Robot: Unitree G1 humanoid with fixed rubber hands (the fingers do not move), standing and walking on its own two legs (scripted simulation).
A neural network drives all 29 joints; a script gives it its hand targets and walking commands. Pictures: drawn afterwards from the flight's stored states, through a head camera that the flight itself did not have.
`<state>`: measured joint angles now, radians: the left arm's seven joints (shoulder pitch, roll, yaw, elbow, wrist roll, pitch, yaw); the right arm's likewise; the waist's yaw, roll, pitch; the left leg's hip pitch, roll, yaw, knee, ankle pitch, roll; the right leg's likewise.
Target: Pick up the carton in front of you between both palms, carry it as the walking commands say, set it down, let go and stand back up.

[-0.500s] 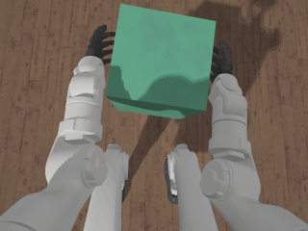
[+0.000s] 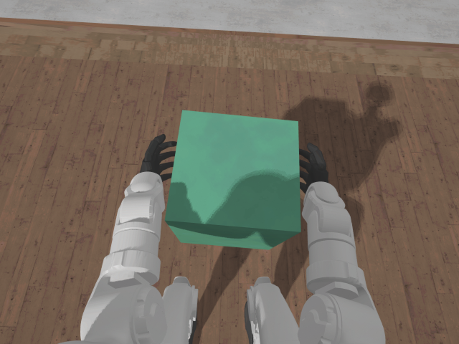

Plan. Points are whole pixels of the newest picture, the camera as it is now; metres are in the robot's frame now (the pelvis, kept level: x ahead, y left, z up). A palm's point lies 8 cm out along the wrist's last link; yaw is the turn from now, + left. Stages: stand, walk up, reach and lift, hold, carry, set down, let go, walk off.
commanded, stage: reach and lift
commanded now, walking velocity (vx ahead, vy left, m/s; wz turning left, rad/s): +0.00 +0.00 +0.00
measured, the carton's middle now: (231, 189) +0.40 -0.01 -0.10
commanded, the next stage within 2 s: hold in 1.56 s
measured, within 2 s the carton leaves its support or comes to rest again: neither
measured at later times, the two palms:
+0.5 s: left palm (120, 165) +0.35 +0.14 +0.12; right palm (353, 167) +0.35 -0.16 +0.12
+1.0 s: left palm (108, 162) +0.34 +0.14 +0.15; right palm (366, 162) +0.34 -0.16 +0.16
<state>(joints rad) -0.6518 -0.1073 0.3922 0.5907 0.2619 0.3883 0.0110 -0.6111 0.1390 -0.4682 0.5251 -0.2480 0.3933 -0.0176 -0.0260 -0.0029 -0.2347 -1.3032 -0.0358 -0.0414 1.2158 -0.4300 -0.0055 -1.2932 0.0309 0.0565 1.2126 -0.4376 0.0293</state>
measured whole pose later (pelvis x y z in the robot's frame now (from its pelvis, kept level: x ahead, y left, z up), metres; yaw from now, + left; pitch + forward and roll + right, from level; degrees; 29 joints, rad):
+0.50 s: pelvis +0.04 -0.01 +0.11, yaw +0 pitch +6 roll +0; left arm -0.31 -0.16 0.29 0.40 0.26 0.50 0.00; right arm -0.31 0.16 -0.31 0.40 -0.26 0.50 0.00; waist 0.00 -0.01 -0.10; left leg -0.42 -0.02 -0.06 0.58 -0.26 -0.01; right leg -0.42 0.02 0.05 0.58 -0.27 0.01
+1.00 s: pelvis +0.03 -0.01 +0.12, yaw +0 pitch -5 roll +0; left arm -0.35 -0.18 0.33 0.37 0.32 0.62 -0.03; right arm -0.36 0.18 -0.34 0.38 -0.32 0.61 0.03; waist 0.00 0.00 0.04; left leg -0.15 -0.01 -0.06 0.44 -0.20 -0.01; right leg -0.15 0.02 0.06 0.44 -0.21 0.01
